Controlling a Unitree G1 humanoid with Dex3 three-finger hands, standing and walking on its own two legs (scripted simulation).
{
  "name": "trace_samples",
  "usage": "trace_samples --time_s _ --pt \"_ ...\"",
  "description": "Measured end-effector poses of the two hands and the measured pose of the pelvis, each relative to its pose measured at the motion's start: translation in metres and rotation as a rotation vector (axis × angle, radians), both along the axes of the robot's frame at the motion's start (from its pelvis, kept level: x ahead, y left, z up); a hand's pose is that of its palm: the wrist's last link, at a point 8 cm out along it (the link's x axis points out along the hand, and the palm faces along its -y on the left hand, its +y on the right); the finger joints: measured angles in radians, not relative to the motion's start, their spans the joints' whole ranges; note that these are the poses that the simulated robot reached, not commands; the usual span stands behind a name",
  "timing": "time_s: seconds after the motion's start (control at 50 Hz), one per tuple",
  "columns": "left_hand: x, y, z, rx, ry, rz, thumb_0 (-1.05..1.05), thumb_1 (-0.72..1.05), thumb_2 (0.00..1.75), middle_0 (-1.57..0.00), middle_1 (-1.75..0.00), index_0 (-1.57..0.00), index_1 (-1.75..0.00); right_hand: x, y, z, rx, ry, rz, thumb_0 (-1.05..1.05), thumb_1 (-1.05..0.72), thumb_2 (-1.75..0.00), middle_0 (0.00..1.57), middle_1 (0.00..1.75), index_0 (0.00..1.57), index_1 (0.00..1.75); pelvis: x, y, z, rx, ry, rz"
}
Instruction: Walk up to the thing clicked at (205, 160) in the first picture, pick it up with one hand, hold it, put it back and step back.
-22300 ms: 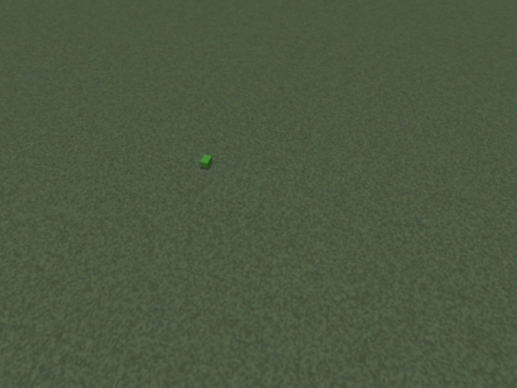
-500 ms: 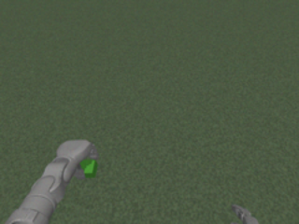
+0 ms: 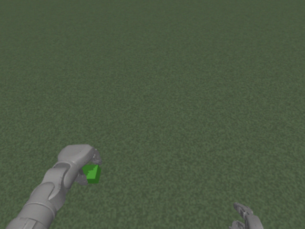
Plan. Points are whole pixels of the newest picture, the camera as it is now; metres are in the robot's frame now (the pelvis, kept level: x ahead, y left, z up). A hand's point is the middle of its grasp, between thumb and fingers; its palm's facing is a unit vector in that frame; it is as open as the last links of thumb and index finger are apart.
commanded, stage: hold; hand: left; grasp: from above
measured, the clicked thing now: (88, 174) +0.30 +0.22 -0.08
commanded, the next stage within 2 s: crouch in 0.52 s
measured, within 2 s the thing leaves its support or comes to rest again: neither
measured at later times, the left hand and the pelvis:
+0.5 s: hand (80, 167) +0.30 +0.23 -0.03, palm faces -0.45 -0.04 -0.89, open 7.1 cm; pelvis +0.01 +0.00 +0.00, yaw +0 degrees
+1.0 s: hand (84, 177) +0.30 +0.24 -0.11, palm faces -0.46 +0.00 -0.89, open 7.2 cm; pelvis +0.01 +0.00 -0.02, yaw +1 degrees
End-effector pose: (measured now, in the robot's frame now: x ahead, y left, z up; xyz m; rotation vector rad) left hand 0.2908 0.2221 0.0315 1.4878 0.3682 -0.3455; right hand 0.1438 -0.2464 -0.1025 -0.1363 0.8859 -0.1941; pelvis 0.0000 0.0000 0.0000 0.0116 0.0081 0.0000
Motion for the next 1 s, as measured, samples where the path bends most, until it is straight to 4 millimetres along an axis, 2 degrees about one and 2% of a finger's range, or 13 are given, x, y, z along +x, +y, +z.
trace_samples --time_s 0.26,0.72,0.84,0.92,1.0 --pt "-0.001 0.005 -0.001 0.003 0.017 -0.012 0.0 0.43 0.0 -1.04 -0.04 -1.07 -0.01 0.007 0.005 0.004 -0.001 0.0 0.007 0.01 -0.91 -0.9 0.2 0.29 0.2 0.3 0.003 0.003 0.003 -0.001 -0.005 0.0" --pt "0.019 0.006 -0.005 -0.001 0.019 -0.001 0.0 0.44 0.0 -1.03 -0.05 -1.06 -0.01 0.01 0.001 0.0 -0.002 0.056 -0.022 0.01 -0.9 -0.9 0.2 0.29 0.2 0.3 0.02 0.004 0.005 -0.005 0.013 0.0" --pt "0.015 0.008 -0.026 -0.003 0.033 -0.005 0.0 0.44 0.0 -1.03 -0.05 -1.06 -0.01 0.01 -0.001 0.0 -0.013 0.07 -0.019 0.01 -0.9 -0.9 0.2 0.29 0.2 0.3 0.02 0.003 0.002 -0.005 0.036 0.007" --pt "0.012 0.01 -0.05 0.014 0.039 -0.019 0.0 0.44 0.0 -1.03 -0.05 -1.06 -0.01 0.007 -0.004 -0.006 -0.033 0.103 -0.004 0.01 -0.9 -0.9 0.2 0.29 0.21 0.3 0.016 0.002 -0.005 -0.007 0.078 0.015" --pt "0.016 0.015 -0.08 0.049 0.024 -0.028 0.0 0.44 0.0 -1.03 -0.05 -1.06 -0.01 -0.003 -0.01 -0.023 -0.061 0.149 0.011 0.01 -0.9 -0.9 0.2 0.29 0.21 0.3 0.008 0.003 -0.021 -0.014 0.149 0.026"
